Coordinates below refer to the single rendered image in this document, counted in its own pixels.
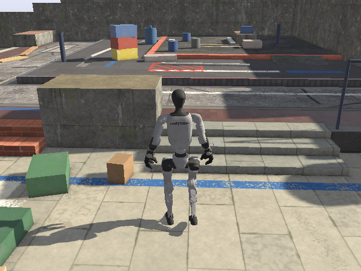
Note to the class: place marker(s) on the robot right upper arm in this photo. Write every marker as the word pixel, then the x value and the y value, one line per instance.
pixel 196 118

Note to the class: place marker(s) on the left robot hand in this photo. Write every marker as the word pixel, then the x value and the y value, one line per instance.
pixel 147 160

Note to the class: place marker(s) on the right robot foot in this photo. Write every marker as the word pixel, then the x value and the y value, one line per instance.
pixel 193 220

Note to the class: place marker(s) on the right robot hand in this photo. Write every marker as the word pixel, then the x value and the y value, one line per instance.
pixel 204 156

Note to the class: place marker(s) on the robot left forearm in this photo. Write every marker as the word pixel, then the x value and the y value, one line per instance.
pixel 151 149

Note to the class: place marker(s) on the right robot shin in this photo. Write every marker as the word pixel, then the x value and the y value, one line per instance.
pixel 193 199

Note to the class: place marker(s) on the robot left upper arm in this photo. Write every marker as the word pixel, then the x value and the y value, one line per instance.
pixel 158 129

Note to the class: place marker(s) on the robot right forearm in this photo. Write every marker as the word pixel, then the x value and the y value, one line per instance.
pixel 206 147

